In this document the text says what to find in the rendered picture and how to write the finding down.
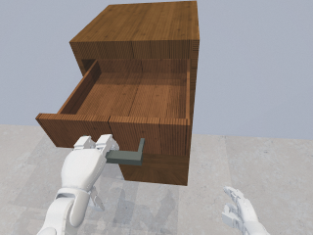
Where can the robot right hand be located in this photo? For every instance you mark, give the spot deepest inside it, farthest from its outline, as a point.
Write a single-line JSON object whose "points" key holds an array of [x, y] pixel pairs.
{"points": [[236, 216]]}

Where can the robot right forearm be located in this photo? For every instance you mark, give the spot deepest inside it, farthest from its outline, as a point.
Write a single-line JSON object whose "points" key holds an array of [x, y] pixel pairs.
{"points": [[254, 228]]}

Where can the cabinet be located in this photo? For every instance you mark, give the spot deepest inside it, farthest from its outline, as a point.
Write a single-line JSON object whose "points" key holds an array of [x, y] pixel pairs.
{"points": [[155, 30]]}

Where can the handle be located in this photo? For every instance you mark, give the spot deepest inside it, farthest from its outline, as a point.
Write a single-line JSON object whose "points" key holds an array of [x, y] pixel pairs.
{"points": [[126, 157]]}

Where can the robot left forearm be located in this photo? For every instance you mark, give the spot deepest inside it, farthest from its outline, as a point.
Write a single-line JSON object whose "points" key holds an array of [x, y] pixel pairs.
{"points": [[66, 213]]}

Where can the drawer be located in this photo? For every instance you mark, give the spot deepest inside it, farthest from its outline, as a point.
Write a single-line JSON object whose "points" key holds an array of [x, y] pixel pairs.
{"points": [[129, 99]]}

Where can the robot left hand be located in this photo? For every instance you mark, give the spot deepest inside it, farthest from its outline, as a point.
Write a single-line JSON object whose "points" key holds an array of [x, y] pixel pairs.
{"points": [[83, 166]]}

